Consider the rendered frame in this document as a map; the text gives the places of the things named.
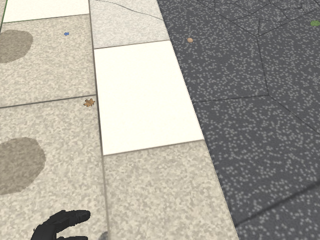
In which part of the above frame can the left robot hand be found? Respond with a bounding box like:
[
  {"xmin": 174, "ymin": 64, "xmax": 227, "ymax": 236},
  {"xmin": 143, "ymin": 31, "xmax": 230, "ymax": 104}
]
[{"xmin": 30, "ymin": 210, "xmax": 91, "ymax": 240}]

